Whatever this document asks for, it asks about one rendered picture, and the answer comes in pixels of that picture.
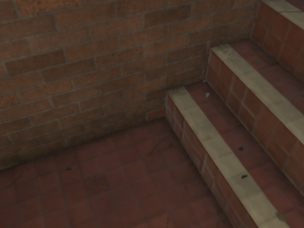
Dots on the stairs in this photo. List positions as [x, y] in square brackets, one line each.
[243, 125]

